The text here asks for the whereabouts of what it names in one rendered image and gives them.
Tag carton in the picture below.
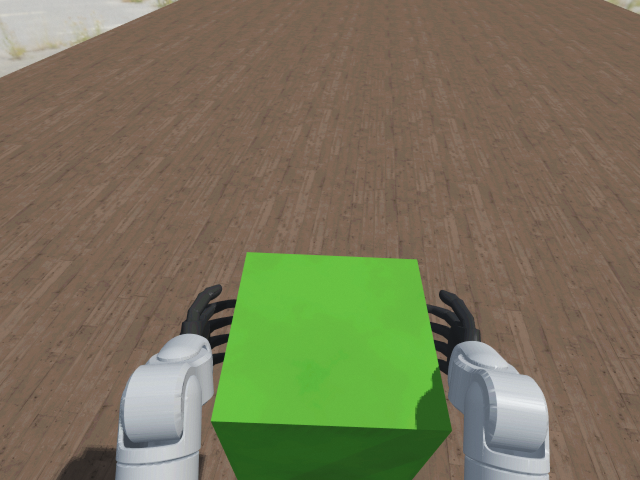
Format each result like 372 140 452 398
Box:
211 252 452 480

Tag robot right hand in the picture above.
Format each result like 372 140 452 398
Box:
426 290 481 375

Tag right robot forearm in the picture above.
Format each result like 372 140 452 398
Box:
448 341 550 480

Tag left robot forearm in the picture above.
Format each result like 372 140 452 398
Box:
115 334 214 480

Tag robot left hand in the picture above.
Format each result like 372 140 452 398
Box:
180 284 237 366

